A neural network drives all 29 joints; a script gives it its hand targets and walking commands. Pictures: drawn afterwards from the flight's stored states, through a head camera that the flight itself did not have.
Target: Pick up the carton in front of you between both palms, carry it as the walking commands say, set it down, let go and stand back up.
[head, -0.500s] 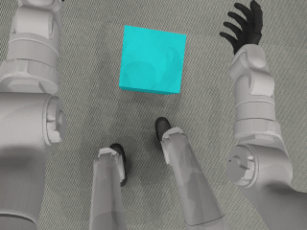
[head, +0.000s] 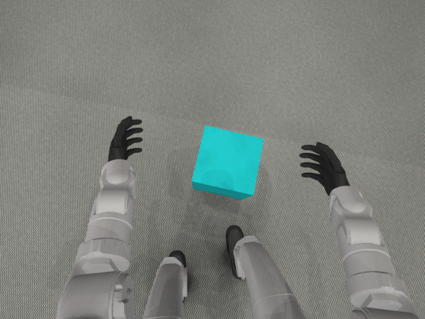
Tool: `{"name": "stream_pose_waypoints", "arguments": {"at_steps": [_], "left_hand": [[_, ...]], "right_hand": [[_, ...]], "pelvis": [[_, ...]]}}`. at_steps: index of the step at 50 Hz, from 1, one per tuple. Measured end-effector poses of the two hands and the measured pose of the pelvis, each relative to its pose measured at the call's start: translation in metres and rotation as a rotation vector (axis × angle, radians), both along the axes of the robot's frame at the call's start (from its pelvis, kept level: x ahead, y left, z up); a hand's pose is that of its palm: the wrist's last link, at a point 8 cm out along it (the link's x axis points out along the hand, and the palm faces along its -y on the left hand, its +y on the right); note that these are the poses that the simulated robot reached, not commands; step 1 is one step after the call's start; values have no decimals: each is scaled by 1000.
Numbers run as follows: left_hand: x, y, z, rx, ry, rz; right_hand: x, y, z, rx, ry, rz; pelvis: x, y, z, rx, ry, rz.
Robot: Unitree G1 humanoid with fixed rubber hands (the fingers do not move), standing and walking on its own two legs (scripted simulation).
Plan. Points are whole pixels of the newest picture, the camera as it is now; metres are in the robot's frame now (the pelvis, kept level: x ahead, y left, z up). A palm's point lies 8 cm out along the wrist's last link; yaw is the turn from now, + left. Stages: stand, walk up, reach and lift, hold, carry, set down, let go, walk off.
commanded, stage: let go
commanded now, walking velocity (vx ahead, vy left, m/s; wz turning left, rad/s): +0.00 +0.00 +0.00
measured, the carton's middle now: (225, 166) +0.44 -0.11 -0.59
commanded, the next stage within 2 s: stand in 1.06 s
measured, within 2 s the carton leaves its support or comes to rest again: neither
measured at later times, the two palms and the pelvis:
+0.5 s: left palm (66, 225) +0.29 +0.21 -0.03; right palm (361, 237) +0.21 -0.23 -0.01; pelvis +0.06 +0.01 +0.05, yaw -4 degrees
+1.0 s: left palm (44, 270) +0.23 +0.23 -0.01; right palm (365, 238) +0.20 -0.23 -0.01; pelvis +0.06 +0.02 +0.06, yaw -4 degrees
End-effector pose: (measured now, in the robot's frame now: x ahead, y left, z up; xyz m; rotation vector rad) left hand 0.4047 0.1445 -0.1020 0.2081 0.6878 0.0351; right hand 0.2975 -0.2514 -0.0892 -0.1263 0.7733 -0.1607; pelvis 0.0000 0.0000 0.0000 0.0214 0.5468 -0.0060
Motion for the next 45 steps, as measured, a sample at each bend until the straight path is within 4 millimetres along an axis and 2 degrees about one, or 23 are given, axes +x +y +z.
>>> {"name": "stream_pose_waypoints", "arguments": {"at_steps": [6,11,17,21,34,39,45], "left_hand": [[-31,8,25,1,13,-9],[-50,17,39,3,27,-31],[-73,33,53,4,40,-42],[-92,48,63,0,50,-38],[-158,106,93,1,91,7],[-171,113,93,4,91,22],[-172,102,91,-4,79,18]], "right_hand": [[-41,-8,28,-1,22,30],[-74,-6,49,4,26,16],[-97,4,67,8,36,-2],[-98,11,73,8,39,-5],[-79,40,79,4,16,40],[-79,37,82,-33,28,28],[-84,26,84,-59,35,4]], "pelvis": [[17,-6,19,-7,-129,-17],[32,-8,31,-16,-225,-32],[48,-4,43,-29,-323,-44],[56,3,49,-37,-378,-50],[70,27,61,-54,-517,-45],[69,30,59,-54,-548,-48],[64,25,57,-55,-577,-52]]}}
